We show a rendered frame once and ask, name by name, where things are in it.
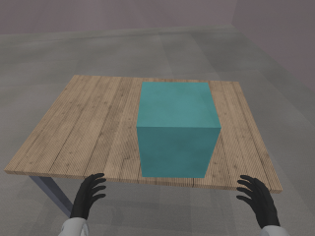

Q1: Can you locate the right robot forearm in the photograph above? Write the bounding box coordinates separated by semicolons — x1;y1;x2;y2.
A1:
259;225;289;236

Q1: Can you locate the robot left hand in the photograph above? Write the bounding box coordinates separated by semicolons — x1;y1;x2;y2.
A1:
70;173;106;220

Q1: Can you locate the left robot forearm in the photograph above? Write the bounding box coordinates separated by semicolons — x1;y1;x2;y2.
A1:
58;217;90;236

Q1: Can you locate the table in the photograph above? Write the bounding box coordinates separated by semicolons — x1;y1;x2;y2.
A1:
4;75;283;218

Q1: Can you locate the robot right hand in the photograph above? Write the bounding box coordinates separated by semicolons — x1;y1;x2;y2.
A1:
236;175;281;229

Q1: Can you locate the carton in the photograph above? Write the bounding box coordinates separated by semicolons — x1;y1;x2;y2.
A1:
136;82;221;178

